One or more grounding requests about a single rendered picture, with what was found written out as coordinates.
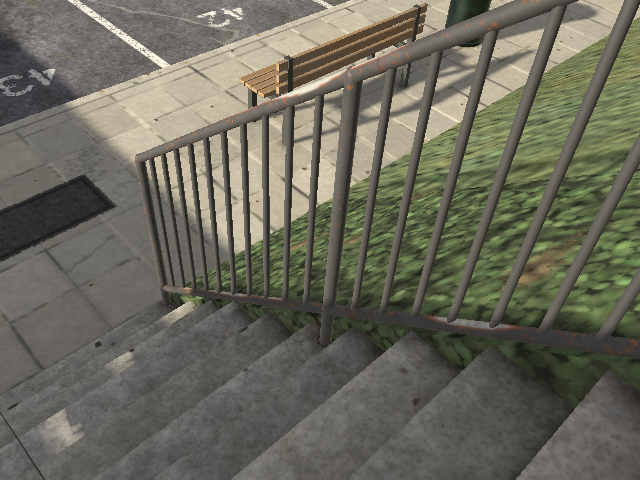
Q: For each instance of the stairs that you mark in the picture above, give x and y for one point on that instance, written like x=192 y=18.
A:
x=202 y=393

